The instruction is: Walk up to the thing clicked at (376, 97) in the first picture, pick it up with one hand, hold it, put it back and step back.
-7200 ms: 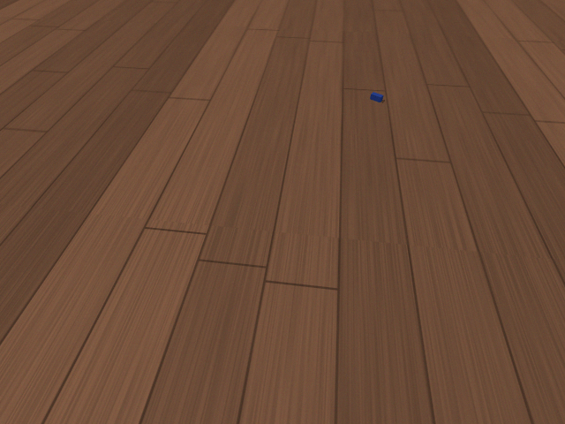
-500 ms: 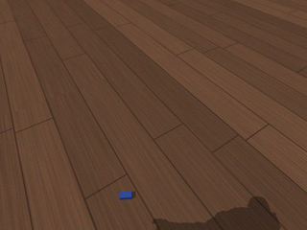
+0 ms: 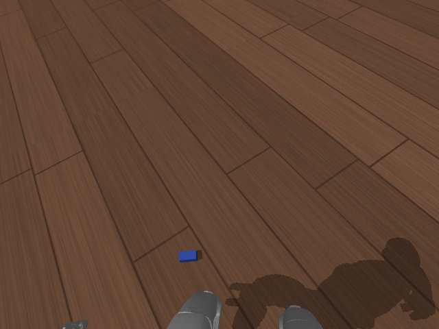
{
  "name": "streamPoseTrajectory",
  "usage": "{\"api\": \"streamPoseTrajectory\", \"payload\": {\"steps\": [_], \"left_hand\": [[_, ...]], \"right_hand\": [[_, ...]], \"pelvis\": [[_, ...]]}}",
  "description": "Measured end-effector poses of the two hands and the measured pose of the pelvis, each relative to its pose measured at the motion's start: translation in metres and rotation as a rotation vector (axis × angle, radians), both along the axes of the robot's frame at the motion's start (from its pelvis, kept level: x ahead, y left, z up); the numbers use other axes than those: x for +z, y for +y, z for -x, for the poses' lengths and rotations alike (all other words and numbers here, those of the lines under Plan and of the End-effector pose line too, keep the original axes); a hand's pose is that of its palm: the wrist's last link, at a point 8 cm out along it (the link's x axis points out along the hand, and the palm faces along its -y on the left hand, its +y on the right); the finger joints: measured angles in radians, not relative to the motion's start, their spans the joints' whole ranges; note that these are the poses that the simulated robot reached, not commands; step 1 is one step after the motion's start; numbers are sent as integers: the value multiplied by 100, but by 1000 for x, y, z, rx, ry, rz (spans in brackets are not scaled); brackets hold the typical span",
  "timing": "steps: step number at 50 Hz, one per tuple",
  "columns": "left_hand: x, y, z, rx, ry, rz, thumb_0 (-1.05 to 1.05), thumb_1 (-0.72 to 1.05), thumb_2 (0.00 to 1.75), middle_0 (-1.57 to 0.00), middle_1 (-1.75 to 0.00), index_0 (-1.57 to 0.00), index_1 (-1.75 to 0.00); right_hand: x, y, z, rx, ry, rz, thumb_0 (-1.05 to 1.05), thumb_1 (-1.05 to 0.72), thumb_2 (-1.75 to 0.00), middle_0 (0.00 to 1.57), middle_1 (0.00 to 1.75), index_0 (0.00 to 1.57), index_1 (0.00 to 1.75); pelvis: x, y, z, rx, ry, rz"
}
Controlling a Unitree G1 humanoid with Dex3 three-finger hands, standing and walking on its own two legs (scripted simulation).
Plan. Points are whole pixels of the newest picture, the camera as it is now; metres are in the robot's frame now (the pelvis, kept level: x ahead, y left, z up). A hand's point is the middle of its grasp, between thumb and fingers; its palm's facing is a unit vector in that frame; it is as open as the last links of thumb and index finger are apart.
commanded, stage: walk up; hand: left
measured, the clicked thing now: (188, 256) +0.42 +0.25 -0.74
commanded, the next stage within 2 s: none
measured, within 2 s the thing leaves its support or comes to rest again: neither
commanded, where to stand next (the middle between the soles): +0.05 +0.01 m, yaw +0 degrees
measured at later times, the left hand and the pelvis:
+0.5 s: hand out of the picture +0.04 +0.36 -0.17, palm faces +0.03 -0.92 -0.39, open 7.4 cm; pelvis -0.01 +0.05 -0.01, yaw +2 degrees
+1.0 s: hand out of the picture +0.05 +0.34 -0.13, palm faces +0.02 -0.80 -0.60, open 7.4 cm; pelvis -0.03 +0.03 -0.03, yaw +2 degrees
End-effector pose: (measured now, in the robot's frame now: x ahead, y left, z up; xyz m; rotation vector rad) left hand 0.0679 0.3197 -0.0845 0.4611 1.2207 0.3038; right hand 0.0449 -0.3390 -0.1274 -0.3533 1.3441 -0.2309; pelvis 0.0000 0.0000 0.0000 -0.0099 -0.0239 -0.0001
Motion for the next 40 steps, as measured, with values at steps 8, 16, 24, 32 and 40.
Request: {"api": "streamPoseTrajectory", "payload": {"steps": [8,16,24,32,40], "left_hand": [[7,53,12,23,-114,-98,1,90,90,-21,-30,-21,-30],[-24,107,34,95,-79,-53,1,91,90,-20,-30,-21,-30],[-47,84,38,68,6,103,1,91,90,-20,-30,-21,-30],[-59,30,11,13,-4,173,1,91,90,-20,-30,-21,-30],[-47,-18,-6,-50,-75,129,1,91,90,-20,-30,-21,-30]], "right_hand": [[-11,40,-54,134,-93,-43,0,-90,-90,20,30,20,30],[0,96,-68,169,-205,-21,0,-90,-90,21,30,20,30],[38,80,-35,143,-204,118,0,-89,-90,21,31,21,30],[55,-5,10,92,-110,253,0,-89,-90,21,30,21,30],[10,-21,-5,49,-94,144,1,-90,-90,20,30,20,30]], "pelvis": [[-16,24,10,76,-8,5],[-27,63,17,85,-13,-9],[-15,54,9,47,-13,-14],[-21,18,4,22,-21,-5],[-28,-4,8,37,-24,11]]}}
